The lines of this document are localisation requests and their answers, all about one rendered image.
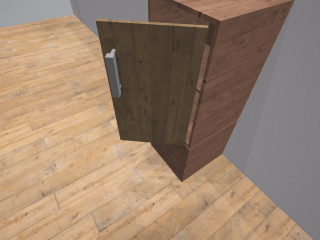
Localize handle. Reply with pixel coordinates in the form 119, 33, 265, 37
105, 49, 121, 98

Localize cupboard door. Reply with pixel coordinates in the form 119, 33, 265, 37
96, 18, 209, 146

